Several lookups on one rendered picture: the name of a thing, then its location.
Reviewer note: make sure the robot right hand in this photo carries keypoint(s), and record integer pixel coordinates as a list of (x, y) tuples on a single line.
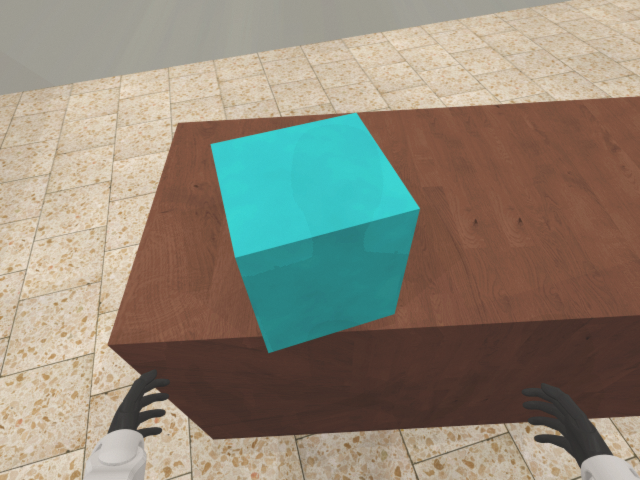
[(580, 437)]

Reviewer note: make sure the pedestal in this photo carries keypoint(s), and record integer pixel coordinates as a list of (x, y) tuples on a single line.
[(524, 269)]

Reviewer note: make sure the carton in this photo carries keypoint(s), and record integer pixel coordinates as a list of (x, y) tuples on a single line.
[(321, 227)]

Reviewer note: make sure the robot left forearm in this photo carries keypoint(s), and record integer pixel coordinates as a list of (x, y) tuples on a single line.
[(119, 455)]

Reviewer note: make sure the robot left hand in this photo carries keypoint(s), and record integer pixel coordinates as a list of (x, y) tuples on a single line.
[(128, 415)]

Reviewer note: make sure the robot right forearm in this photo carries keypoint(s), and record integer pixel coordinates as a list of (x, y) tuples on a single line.
[(607, 467)]

